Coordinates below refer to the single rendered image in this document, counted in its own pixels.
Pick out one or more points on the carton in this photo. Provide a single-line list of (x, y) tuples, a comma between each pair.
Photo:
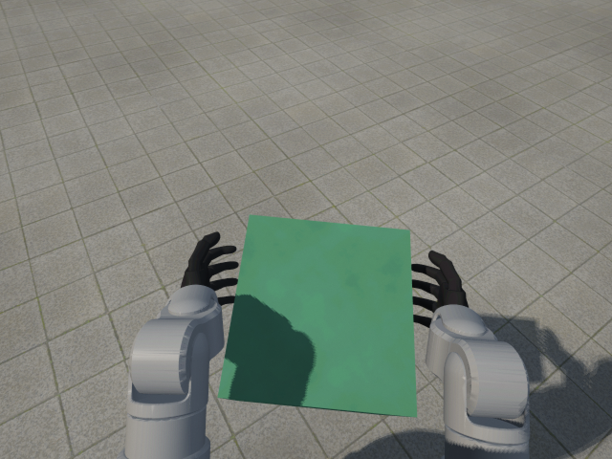
[(323, 318)]

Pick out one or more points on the robot right hand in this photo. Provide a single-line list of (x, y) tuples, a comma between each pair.
[(449, 292)]

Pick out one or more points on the right robot forearm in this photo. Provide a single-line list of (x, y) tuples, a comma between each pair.
[(486, 387)]

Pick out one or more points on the robot left hand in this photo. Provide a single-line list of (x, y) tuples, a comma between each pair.
[(199, 272)]

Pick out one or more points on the left robot forearm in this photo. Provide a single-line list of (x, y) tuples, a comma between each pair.
[(167, 392)]

